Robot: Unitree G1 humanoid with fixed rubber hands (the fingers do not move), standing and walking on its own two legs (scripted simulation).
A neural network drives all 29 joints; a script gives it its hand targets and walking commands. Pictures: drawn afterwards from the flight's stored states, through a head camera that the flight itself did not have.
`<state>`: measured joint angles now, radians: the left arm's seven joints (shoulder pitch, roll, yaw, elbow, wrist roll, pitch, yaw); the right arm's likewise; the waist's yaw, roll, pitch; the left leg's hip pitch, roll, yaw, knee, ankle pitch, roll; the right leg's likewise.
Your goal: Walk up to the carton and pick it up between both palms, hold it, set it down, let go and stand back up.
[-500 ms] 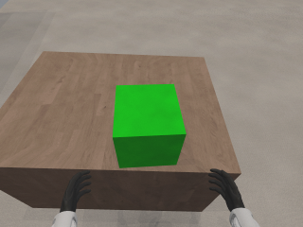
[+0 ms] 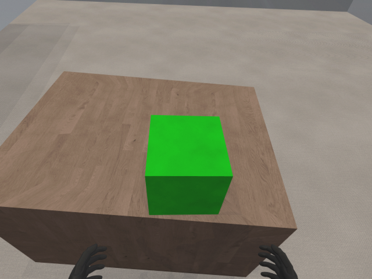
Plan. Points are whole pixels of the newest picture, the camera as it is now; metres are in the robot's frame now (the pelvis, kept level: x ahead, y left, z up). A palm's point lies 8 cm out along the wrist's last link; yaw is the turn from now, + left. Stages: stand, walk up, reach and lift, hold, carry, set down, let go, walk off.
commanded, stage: set down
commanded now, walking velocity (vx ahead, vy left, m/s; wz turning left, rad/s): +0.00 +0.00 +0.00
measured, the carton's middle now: (184, 164) +0.46 +0.01 -0.08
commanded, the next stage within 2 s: let go in 0.18 s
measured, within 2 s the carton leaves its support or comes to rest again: neither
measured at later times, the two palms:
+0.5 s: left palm (78, 278) +0.15 +0.23 -0.08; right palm out of the picture +0.14 -0.22 -0.09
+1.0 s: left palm out of the picture +0.05 +0.26 -0.11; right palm out of the picture +0.05 -0.22 -0.13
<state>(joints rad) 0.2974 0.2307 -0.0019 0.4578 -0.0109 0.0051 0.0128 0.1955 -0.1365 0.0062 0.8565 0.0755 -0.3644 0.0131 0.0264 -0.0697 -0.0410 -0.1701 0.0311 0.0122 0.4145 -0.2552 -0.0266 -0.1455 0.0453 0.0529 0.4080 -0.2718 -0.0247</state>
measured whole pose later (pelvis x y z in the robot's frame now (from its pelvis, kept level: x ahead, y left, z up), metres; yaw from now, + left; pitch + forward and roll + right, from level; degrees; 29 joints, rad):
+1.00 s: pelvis -0.01 +0.02 -0.01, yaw +1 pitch -1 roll -1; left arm 0.40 0.22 0.02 0.66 0.03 0.02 0.01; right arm 0.28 -0.19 -0.05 0.96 -0.02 0.02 0.02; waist 0.02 0.00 -0.09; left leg -0.21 0.03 0.00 0.53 -0.30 0.00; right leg -0.15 0.04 0.03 0.45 -0.29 -0.01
